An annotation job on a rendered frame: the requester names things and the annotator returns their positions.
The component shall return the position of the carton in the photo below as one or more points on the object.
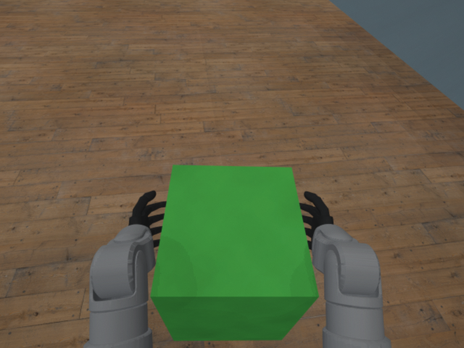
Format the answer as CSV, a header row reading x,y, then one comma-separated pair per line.
x,y
233,262

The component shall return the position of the robot left hand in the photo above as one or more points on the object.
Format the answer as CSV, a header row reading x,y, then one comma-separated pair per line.
x,y
142,210

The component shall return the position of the left robot forearm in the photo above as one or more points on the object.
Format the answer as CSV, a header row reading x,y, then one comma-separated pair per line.
x,y
118,291

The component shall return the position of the right robot forearm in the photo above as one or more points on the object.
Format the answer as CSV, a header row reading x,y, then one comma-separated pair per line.
x,y
352,290

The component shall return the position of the robot right hand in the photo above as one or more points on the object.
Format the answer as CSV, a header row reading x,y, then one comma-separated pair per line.
x,y
320,214

